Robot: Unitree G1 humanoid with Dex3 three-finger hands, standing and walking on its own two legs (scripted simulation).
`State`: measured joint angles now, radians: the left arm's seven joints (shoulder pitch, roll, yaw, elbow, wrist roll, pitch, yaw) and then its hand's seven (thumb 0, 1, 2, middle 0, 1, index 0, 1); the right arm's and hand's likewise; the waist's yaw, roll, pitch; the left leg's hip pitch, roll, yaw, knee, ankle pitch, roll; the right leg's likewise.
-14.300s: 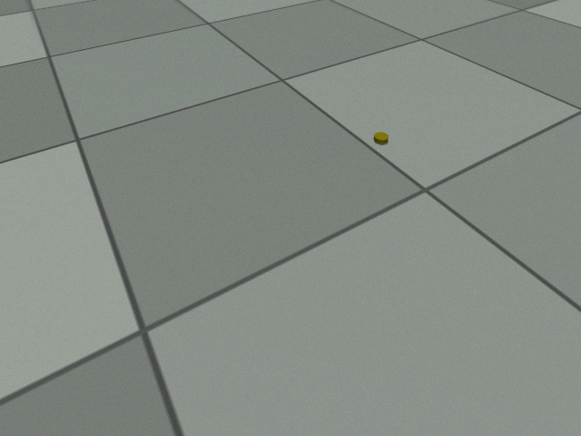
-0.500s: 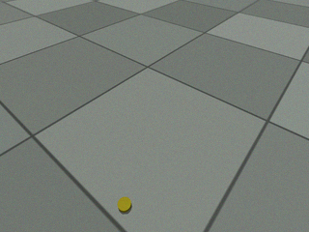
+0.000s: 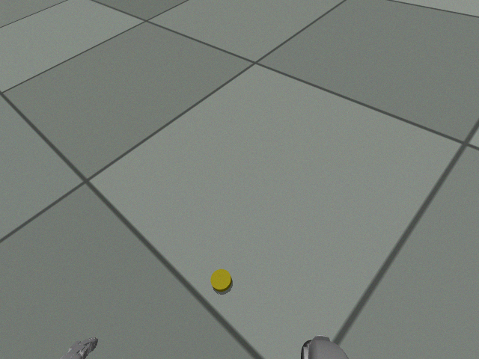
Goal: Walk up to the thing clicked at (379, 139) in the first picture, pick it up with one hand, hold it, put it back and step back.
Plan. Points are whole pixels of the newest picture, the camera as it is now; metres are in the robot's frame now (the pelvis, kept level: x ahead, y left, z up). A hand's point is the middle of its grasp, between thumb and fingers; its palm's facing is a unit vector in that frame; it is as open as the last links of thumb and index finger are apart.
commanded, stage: walk up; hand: left
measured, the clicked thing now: (221, 280) +0.52 +0.19 -0.73
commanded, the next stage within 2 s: stand in 0.10 s
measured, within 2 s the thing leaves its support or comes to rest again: neither
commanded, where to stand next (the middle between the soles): +0.11 +0.00 m, yaw -7 degrees
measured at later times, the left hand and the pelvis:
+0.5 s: hand out of the picture +0.06 +0.25 -0.13, palm faces -0.04 -0.94 -0.33, open 7.4 cm; pelvis -0.01 +0.01 +0.03, yaw +0 degrees
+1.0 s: hand out of the picture +0.06 +0.24 -0.11, palm faces -0.02 -0.93 -0.35, open 7.4 cm; pelvis -0.02 -0.02 +0.04, yaw +1 degrees
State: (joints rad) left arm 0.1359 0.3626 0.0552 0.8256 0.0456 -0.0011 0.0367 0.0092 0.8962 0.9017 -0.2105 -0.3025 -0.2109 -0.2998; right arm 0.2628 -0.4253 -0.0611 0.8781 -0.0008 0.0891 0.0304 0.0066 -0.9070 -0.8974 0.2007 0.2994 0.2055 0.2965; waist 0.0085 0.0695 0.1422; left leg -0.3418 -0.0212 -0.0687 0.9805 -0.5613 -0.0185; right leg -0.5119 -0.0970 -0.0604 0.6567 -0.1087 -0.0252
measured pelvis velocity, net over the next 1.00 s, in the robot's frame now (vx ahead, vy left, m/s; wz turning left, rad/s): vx -0.02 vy -0.02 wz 0.01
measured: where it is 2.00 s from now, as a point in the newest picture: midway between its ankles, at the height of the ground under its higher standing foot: outside the picture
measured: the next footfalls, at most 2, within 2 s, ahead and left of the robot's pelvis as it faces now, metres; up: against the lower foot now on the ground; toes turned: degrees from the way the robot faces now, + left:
left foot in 0.04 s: +0.01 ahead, +0.14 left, +0.00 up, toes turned +0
right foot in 0.34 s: +0.08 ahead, -0.13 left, +0.00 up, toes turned +0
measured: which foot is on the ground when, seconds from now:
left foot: up 0.00-0.02, down 0.04-1.00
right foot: down 0.00-0.08, up 0.10-0.32, down 0.34-1.00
